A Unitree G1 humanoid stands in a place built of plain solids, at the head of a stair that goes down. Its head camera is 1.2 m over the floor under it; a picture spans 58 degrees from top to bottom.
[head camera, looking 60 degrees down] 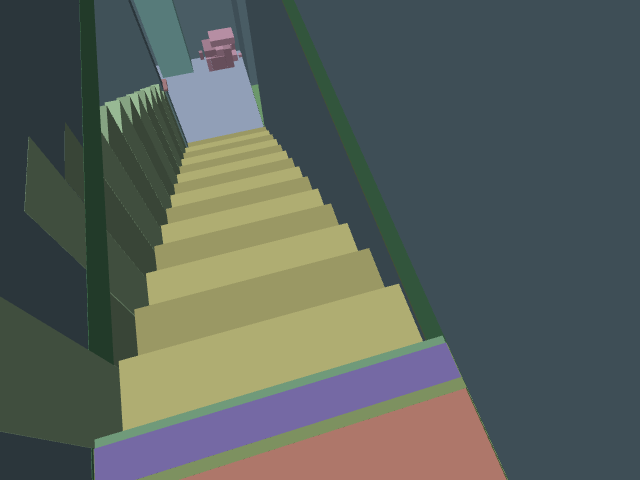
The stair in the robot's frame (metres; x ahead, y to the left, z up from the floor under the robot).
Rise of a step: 0.19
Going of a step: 0.26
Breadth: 0.96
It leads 16 degrees to the left of straight ahead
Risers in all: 15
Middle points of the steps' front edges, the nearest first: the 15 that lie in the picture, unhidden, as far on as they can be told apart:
0.25 0.11 0.00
0.49 0.18 -0.19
0.74 0.26 -0.38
0.98 0.33 -0.57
1.23 0.40 -0.76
1.48 0.47 -0.95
1.72 0.54 -1.14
1.97 0.62 -1.33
2.21 0.69 -1.52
2.46 0.76 -1.71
2.70 0.83 -1.90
2.95 0.90 -2.09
3.19 0.98 -2.28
3.44 1.05 -2.47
3.69 1.12 -2.66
